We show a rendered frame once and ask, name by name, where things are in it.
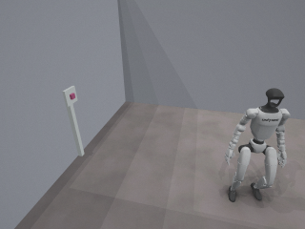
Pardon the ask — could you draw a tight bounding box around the left robot forearm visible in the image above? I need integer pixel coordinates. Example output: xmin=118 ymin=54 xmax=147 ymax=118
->
xmin=275 ymin=128 xmax=286 ymax=151

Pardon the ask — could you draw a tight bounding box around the panel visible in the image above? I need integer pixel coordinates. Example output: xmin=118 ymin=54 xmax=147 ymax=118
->
xmin=62 ymin=86 xmax=85 ymax=156

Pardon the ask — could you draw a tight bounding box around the right robot forearm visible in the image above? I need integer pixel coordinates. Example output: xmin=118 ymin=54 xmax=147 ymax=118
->
xmin=228 ymin=124 xmax=241 ymax=150

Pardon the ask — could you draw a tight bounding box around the robot right hand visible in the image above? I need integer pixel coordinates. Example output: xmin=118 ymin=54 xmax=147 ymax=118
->
xmin=224 ymin=148 xmax=235 ymax=165

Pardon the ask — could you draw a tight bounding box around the humanoid robot head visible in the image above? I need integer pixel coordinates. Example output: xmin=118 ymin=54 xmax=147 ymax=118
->
xmin=258 ymin=88 xmax=285 ymax=114

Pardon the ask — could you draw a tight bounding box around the robot left upper arm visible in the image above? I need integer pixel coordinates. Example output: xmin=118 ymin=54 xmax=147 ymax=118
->
xmin=275 ymin=108 xmax=291 ymax=132

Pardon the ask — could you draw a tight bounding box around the robot right upper arm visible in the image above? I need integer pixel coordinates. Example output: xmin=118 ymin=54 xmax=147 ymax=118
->
xmin=238 ymin=108 xmax=258 ymax=132

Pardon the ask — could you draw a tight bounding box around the robot right foot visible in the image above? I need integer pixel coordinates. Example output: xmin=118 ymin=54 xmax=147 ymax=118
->
xmin=228 ymin=185 xmax=235 ymax=202

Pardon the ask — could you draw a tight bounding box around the robot left hand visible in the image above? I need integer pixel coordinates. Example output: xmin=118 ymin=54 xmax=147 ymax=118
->
xmin=276 ymin=150 xmax=287 ymax=168

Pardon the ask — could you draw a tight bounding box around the button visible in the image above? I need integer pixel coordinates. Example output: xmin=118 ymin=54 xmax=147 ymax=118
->
xmin=70 ymin=93 xmax=75 ymax=100

